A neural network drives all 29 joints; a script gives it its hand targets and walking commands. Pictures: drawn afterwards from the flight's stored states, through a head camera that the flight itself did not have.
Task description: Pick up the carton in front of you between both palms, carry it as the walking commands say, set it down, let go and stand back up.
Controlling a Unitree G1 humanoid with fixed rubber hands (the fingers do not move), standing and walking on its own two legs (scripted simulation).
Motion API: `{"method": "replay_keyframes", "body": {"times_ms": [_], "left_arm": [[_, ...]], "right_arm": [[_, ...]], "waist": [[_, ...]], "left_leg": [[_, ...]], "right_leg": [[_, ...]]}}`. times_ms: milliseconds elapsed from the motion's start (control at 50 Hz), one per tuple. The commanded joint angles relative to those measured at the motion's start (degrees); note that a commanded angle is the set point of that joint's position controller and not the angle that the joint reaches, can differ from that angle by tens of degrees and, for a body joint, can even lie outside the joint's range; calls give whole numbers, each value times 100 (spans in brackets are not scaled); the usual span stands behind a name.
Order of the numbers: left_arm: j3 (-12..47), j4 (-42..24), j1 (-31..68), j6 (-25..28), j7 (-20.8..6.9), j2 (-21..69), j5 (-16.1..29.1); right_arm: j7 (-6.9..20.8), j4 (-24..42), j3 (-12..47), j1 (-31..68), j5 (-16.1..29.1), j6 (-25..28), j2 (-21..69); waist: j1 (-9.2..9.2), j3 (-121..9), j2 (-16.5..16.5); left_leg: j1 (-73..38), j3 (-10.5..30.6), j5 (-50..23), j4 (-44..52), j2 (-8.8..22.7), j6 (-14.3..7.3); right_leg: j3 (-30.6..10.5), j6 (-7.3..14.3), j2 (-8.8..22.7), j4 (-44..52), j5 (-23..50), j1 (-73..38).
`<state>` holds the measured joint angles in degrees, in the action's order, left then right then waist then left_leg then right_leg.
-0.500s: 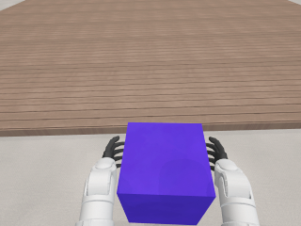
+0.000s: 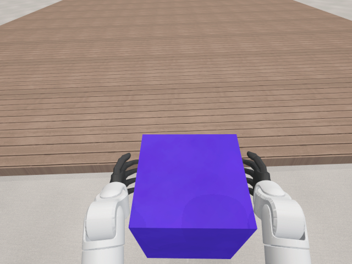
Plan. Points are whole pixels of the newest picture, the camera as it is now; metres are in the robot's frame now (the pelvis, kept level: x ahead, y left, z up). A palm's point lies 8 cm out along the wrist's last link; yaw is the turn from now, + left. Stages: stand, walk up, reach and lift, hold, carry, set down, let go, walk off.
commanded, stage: carry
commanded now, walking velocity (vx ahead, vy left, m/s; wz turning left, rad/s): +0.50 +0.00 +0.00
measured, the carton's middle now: (188, 200) +0.28 +0.01 +0.03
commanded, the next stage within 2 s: none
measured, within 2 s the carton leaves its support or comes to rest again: neither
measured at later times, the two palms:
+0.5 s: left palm (123, 133) +0.49 +0.21 +0.07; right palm (223, 133) +0.49 -0.10 +0.07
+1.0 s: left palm (144, 73) +0.84 +0.19 +0.11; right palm (216, 72) +0.87 -0.12 +0.09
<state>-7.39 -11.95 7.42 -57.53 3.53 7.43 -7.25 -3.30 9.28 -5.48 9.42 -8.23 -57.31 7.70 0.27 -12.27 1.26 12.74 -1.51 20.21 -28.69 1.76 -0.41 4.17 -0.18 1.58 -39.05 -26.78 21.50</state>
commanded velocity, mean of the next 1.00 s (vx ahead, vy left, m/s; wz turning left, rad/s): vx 0.37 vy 0.00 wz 0.00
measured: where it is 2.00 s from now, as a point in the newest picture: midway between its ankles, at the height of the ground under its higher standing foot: (180, 218)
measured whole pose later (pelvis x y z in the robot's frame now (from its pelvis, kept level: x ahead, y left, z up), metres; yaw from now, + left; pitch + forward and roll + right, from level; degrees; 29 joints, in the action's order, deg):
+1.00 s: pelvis +0.56 +0.02 -0.02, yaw +3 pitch +3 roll +0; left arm -8.0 -24.4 14.4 -66.3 13.2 8.3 2.7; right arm -13.2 23.9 -9.7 15.8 2.9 -67.5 4.9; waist 2.2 -1.0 2.6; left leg 20.9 -2.4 27.4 -68.1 2.4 -1.3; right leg 13.4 5.8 2.4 -33.7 -9.0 28.3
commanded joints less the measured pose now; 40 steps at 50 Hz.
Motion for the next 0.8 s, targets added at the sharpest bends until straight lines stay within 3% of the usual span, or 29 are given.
{"method": "replay_keyframes", "body": {"times_ms": [0,20,40,60,80,100,120,140,160,200,240,320,360,380,400,420,440,460,480,500,520,560,680,740,780], "left_arm": [[4018,-884,2459,-293,-567,4837,1774],[3962,-1044,2125,-384,-449,4817,1770],[3860,-1201,1904,-472,-330,4780,1713],[3704,-1271,1532,-563,-196,4672,1613],[3501,-1317,1241,-618,-39,4491,1478],[3358,-1437,1167,-677,108,4452,1363],[3297,-1683,1128,-739,208,4445,1382],[3283,-1886,1265,-765,291,4421,1430],[3322,-2061,1409,-770,368,4385,1489],[3453,-2301,1539,-728,477,4305,1619],[3498,-2345,1391,-666,571,4078,1689],[3517,-2319,1039,-587,701,3630,1769],[3521,-2354,923,-601,722,3450,1798],[3505,-2367,911,-625,726,3320,1800],[3508,-2480,869,-668,718,3234,1852],[3570,-2515,927,-695,690,3210,1902],[3630,-2487,868,-693,647,3346,1914],[3627,-2446,831,-675,585,3578,1888],[3625,-2382,851,-639,520,3788,1844],[3623,-2337,774,-598,461,3942,1778],[3619,-2346,676,-559,419,4038,1691],[3599,-2328,605,-487,390,4043,1512],[3577,-2410,543,-557,485,3496,1384],[3581,-2635,1123,-661,569,3126,1596],[3436,-2638,1542,-730,670,2809,1721]], "right_arm": [[463,1292,3553,2147,1626,-291,4688],[364,1500,3582,1952,1675,-401,4657],[275,1633,3569,1692,1707,-502,4583],[189,1800,3557,1580,1747,-600,4454],[114,2165,3592,1674,1862,-723,4314],[46,2313,3644,1816,1988,-816,4232],[-21,2426,3647,1680,2049,-851,4245],[-91,2421,3547,1599,2049,-857,4240],[-169,2377,3435,1511,2023,-847,4219],[-343,2356,3241,1304,1895,-775,4177],[-545,2254,3011,947,1691,-689,4002],[-801,2215,2776,471,1524,-567,3539],[-842,2204,2755,297,1515,-581,3393],[-853,2199,2735,227,1520,-597,3332],[-869,2243,2708,191,1524,-608,3187],[-855,2281,2802,208,1607,-618,3267],[-789,2491,2904,293,1697,-624,3427],[-705,2625,3041,445,1769,-608,3617],[-612,2706,3205,610,1815,-584,3771],[-519,2802,3364,721,1870,-558,3898],[-437,2896,3481,773,1910,-538,3951],[-290,2916,3652,823,1996,-519,3907],[-225,2883,3644,650,2033,-596,3255],[-389,2896,3396,973,1983,-672,2905],[-567,2816,3190,1253,1937,-737,2652]], "waist": [[-135,-380,762],[-70,-569,669],[-49,-797,402],[62,-1003,-178],[151,-839,-1784],[201,-547,-1745],[184,-372,-1105],[173,-383,-646],[173,-373,-426],[131,-285,-580],[100,-154,-752],[74,31,-934],[-2,-256,-726],[-121,-478,-316],[-202,-746,1051],[-219,-705,1538],[-196,-619,965],[-173,-633,516],[-132,-578,70],[-90,-532,-69],[-72,-499,73],[-83,-330,357],[-134,220,543],[-158,495,684],[-179,549,727]], "left_leg": [[-1071,1168,-1148,944,1145,-726],[-518,652,-879,637,917,-562],[324,260,-701,187,729,-392],[1455,-151,-309,-732,472,-181],[3045,-691,407,-2187,2,71],[3755,-373,1055,-2804,-5,10],[4030,-148,1144,-3259,242,-20],[4028,-100,1050,-3406,390,-31],[3963,-86,787,-3131,515,-25],[3319,-271,109,-2164,510,48],[2429,-586,-401,-1234,313,90],[807,-1213,-1354,-196,-33,5],[-607,-1577,-1035,-66,-267,-70],[-1605,-862,-702,77,239,-174],[-2298,1937,761,1167,1796,-755],[-2515,3339,634,1810,2424,-1220],[-2268,3062,165,1718,2433,-1251],[-1932,2619,-204,1641,2287,-1212],[-1532,2171,-260,1693,2174,-1061],[-1129,1663,-233,1820,2007,-854],[-933,1194,-187,1927,1835,-701],[-811,608,-265,2113,1606,-626],[-1188,-289,-1391,2124,1252,-649],[-1291,-570,-1878,1975,1165,-676],[-1371,-791,-2619,1527,1124,-622]], "right_leg": [[614,-15,-272,977,638,658],[800,-25,-339,1466,1082,-398],[696,22,-221,1690,1318,-1735],[-260,244,475,1976,883,-3052],[-2433,878,1880,2384,498,-3711],[-3337,1400,2420,2443,1176,-3715],[-3218,1532,2483,2425,1608,-3529],[-2802,1409,2343,2437,1740,-3347],[-2381,1224,2217,2629,1358,-3150],[-1380,887,1820,2883,1264,-2612],[-595,718,1477,2877,1444,-2019],[86,455,1292,2426,1833,-1217],[655,220,950,1195,2562,-746],[827,11,719,52,2430,-58],[824,-290,153,-1730,1296,1184],[281,-211,-62,-2816,-77,2108],[-181,-19,345,-3382,-1,2338],[-285,101,564,-3580,245,2329],[-391,163,757,-3408,639,2179],[-446,172,862,-3026,972,1907],[-331,150,806,-2649,1196,1733],[-68,72,701,-1965,1470,1637],[485,-13,421,44,2393,1753],[688,87,336,521,2536,1579],[783,200,257,694,2642,1214]]}}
